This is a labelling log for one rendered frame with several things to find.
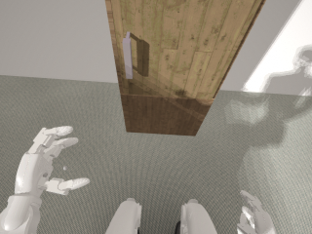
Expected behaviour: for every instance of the right robot thigh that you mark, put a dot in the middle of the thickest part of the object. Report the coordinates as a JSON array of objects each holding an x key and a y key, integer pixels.
[{"x": 196, "y": 220}]

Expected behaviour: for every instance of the handle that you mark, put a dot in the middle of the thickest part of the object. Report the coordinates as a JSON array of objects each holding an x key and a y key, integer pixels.
[{"x": 128, "y": 58}]

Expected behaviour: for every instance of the cupboard door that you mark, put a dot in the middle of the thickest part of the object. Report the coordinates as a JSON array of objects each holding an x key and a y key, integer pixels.
[{"x": 180, "y": 48}]

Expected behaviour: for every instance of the right robot hand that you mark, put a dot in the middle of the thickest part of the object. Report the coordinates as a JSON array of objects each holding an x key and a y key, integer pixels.
[{"x": 260, "y": 220}]

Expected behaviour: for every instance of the robot left forearm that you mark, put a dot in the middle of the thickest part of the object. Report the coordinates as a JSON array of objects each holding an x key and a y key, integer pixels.
[{"x": 22, "y": 214}]

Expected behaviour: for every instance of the left robot hand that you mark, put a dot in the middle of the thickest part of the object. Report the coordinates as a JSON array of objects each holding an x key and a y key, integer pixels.
[{"x": 38, "y": 160}]

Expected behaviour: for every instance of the right robot shin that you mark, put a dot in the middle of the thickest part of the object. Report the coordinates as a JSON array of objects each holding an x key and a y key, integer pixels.
[{"x": 185, "y": 231}]

